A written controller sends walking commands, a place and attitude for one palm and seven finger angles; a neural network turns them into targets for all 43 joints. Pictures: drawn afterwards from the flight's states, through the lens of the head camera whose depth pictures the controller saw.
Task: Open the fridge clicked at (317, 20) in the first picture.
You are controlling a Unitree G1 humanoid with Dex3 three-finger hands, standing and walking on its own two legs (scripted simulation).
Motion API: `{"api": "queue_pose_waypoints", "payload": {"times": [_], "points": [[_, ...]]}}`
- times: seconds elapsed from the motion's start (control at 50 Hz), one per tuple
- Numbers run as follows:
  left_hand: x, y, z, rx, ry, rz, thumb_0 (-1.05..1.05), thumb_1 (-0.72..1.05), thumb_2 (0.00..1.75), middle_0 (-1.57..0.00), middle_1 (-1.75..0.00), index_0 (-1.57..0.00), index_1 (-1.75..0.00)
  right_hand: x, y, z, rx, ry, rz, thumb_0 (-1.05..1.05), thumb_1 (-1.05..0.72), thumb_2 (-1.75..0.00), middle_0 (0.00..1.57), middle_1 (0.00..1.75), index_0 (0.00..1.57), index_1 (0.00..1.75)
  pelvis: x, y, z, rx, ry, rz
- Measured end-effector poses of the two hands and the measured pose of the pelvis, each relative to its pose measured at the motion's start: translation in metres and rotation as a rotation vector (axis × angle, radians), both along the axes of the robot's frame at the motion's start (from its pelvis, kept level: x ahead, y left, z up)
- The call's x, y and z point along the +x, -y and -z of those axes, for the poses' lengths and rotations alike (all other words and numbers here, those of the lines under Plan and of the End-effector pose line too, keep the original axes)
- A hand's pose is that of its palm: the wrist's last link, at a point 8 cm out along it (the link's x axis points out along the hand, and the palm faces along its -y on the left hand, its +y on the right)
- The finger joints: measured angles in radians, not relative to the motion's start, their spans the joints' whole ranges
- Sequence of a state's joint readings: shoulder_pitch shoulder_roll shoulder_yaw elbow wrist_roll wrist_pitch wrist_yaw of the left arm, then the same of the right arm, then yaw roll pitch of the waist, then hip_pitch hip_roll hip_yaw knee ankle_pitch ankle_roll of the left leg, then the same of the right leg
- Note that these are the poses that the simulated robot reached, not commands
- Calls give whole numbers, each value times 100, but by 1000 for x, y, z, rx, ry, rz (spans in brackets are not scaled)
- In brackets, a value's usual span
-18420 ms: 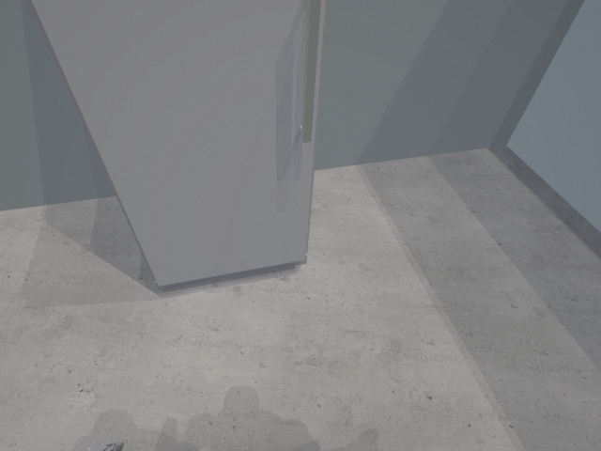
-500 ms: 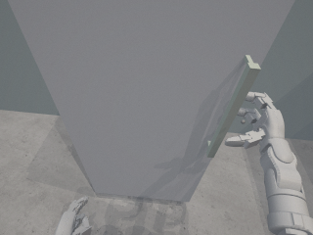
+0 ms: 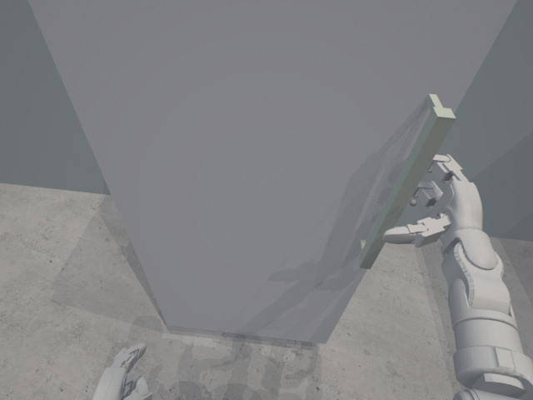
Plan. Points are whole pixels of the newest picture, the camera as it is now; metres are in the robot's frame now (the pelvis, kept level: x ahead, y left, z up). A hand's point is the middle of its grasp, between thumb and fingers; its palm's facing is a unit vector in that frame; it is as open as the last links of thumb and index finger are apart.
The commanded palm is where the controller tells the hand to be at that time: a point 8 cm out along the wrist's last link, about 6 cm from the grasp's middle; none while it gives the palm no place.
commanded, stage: slide the fingers in behind the handle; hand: right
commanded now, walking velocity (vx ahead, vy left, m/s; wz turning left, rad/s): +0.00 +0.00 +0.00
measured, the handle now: (392, 197) +0.43 -0.17 +0.10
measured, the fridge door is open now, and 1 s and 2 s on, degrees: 0 0 0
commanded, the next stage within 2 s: grip the handle and tug to test in 1.82 s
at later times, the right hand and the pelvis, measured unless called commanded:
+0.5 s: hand (410, 210) +0.37 -0.17 +0.14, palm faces +0.04 +1.00 +0.00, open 14.0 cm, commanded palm +0.34 -0.22 +0.14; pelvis -0.01 +0.00 +0.00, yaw +0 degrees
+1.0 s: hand (401, 202) +0.38 -0.16 +0.14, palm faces +0.03 +1.00 +0.00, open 14.0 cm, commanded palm +0.34 -0.21 +0.14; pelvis +0.00 -0.01 +0.00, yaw +0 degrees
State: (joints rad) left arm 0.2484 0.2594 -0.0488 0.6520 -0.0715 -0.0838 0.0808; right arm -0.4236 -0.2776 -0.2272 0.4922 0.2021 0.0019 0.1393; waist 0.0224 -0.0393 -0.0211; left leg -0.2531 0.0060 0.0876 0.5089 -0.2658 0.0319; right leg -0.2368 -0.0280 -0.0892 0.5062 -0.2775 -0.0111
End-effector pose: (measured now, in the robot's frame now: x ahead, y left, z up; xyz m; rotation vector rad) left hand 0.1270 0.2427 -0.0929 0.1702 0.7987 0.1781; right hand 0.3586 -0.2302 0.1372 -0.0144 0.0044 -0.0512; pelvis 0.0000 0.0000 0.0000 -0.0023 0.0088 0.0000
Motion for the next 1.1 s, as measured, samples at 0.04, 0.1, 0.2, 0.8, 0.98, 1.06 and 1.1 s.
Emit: {"api": "queue_pose_waypoints", "payload": {"times": [0.04,0.1,0.2,0.8,0.98,1.06,1.1], "points": [[-2,-1,1,0,-4,-4,1,91,90,-20,-30,-20,-30,0,0,0,0,-2,-2,-1,50,-30,33,122,33,122,-1,0,0,0,1,1],[-6,-2,2,1,-10,-5,1,91,90,-20,-30,-20,-30,1,1,0,1,-4,-1,-1,50,-30,34,122,34,123,-3,0,0,0,1,3],[-11,-3,3,0,-17,-8,1,91,90,-20,-30,-20,-30,-1,0,-3,10,14,1,-1,50,-30,32,121,32,122,-5,0,0,-1,0,0],[11,14,-6,-20,37,27,1,91,90,-20,-30,-20,-30,-2,-20,3,23,-22,-18,-1,50,-30,30,120,30,120,-3,6,0,0,2,-2],[9,13,-4,-17,16,27,1,91,90,-20,-30,-20,-30,-6,-20,-4,19,44,-19,-1,50,-30,30,120,30,120,3,7,0,3,3,-3],[11,12,-3,-18,12,27,1,91,90,-20,-30,-20,-30,-6,-25,-1,18,16,-34,-1,50,-30,30,120,30,120,4,8,0,3,2,-2],[12,13,-3,-19,16,24,1,91,90,-20,-30,-20,-30,-7,-27,1,23,4,-35,-1,50,-30,30,120,30,120,5,8,-1,3,2,-3]]}}
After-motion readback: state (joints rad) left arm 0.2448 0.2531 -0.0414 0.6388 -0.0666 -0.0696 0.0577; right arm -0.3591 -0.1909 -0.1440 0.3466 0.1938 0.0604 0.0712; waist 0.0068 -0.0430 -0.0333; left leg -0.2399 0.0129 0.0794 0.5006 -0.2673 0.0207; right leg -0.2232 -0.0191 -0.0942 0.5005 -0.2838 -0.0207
